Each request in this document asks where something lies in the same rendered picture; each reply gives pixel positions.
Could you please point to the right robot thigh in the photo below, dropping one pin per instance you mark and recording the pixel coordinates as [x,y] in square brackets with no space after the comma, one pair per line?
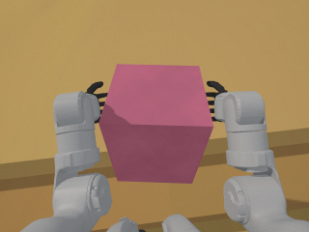
[178,223]

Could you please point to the robot right forearm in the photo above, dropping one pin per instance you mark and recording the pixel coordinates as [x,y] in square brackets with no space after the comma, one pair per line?
[244,115]

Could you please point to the robot left forearm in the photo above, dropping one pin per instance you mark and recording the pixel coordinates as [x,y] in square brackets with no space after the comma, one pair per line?
[74,116]

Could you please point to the carton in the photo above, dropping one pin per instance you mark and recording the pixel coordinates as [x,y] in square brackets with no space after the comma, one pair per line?
[156,123]

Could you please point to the right robot hand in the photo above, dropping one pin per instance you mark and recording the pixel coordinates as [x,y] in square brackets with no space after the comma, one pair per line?
[220,90]

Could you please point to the robot right upper arm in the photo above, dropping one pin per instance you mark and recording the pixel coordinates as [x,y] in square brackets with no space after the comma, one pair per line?
[258,203]

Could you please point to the robot thigh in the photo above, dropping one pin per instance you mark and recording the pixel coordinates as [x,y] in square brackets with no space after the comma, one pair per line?
[124,226]
[178,223]

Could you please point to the left robot thigh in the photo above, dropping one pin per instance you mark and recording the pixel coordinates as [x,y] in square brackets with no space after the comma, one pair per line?
[124,226]

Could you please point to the robot left upper arm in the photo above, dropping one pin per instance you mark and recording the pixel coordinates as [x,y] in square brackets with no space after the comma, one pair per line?
[78,203]

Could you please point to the left robot hand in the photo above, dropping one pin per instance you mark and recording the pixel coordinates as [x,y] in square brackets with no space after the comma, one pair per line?
[91,91]

